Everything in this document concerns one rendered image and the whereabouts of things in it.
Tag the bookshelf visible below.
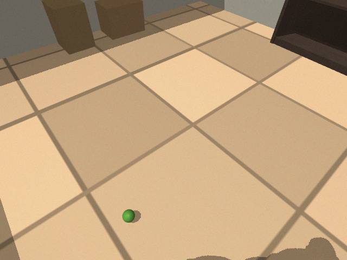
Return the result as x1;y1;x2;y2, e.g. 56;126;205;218
270;0;347;76

